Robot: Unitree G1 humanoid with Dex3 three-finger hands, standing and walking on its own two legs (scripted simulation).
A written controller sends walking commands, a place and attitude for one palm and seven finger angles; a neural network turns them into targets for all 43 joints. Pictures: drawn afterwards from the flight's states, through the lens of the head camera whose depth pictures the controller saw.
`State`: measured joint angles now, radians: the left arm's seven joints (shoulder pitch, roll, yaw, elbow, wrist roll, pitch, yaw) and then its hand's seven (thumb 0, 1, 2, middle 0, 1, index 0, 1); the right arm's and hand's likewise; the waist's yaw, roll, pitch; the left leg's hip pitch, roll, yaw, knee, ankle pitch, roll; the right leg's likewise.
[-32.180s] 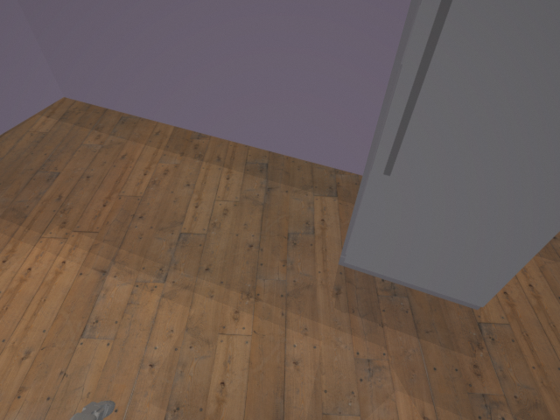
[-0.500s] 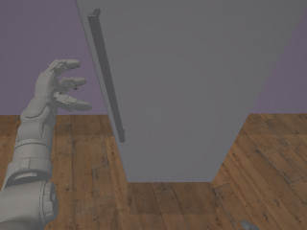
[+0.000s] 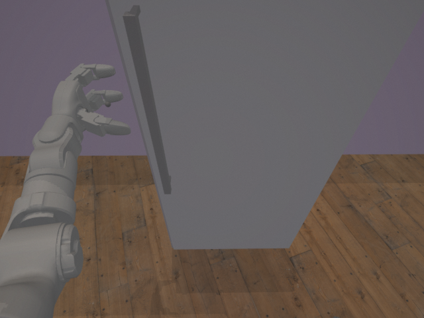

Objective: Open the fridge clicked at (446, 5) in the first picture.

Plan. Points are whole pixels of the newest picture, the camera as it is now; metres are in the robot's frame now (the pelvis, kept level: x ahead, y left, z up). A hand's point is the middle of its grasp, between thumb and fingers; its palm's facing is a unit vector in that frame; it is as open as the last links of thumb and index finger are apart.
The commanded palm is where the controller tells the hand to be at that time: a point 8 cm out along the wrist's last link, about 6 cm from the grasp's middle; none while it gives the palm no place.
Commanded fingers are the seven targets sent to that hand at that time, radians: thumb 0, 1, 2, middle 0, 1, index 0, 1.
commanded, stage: move the hooked fingers beside the handle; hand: left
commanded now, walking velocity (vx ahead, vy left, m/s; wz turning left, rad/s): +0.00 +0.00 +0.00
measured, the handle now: (156, 124) +0.50 +0.14 +0.10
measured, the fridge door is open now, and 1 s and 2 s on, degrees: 0 0 0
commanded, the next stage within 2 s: feel for the door with the fingertips in 1.46 s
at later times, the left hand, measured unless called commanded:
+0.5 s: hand (105, 114) +0.42 +0.20 +0.19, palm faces +0.03 -1.00 +0.01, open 14.0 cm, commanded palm +0.40 +0.25 +0.19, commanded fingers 0.00 -0.50 0.30 -0.30 -1.20 -0.30 -1.20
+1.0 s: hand (117, 108) +0.45 +0.19 +0.18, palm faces +0.05 -1.00 +0.01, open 14.0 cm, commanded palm +0.41 +0.24 +0.19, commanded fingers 0.00 -0.50 0.30 -0.30 -1.20 -0.30 -1.20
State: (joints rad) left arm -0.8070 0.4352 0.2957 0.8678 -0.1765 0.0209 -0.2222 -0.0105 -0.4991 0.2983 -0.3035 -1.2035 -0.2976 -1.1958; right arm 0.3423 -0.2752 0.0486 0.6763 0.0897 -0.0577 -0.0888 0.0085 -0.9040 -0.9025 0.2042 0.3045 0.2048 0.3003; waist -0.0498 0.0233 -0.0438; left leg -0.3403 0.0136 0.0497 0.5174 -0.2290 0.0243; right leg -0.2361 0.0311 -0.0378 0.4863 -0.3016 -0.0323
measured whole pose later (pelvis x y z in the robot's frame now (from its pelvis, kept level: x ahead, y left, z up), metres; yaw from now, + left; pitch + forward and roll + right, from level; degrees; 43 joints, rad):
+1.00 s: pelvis +0.00 +0.00 +0.00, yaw -1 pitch +3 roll +0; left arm -0.76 0.41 0.32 0.84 -0.17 0.02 -0.20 -0.01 -0.50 0.30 -0.30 -1.20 -0.30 -1.20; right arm 0.37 -0.28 0.04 0.68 0.08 -0.05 -0.08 0.01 -0.90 -0.90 0.20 0.30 0.20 0.30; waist -0.06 0.03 -0.04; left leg -0.34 0.02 0.06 0.51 -0.23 0.02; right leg -0.24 0.04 -0.02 0.49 -0.30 -0.04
